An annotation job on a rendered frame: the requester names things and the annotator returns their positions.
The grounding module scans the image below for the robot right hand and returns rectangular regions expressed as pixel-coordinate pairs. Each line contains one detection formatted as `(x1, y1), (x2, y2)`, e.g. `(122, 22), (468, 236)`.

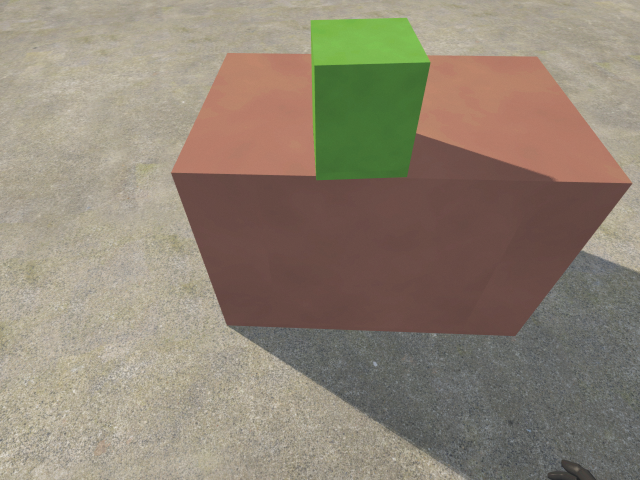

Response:
(547, 460), (596, 480)

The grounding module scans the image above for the carton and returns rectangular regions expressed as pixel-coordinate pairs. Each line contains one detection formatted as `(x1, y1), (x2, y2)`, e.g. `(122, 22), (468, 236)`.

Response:
(311, 18), (431, 180)

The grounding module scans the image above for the pedestal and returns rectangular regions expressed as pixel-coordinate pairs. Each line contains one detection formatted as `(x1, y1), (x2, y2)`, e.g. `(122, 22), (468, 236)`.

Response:
(171, 53), (632, 336)

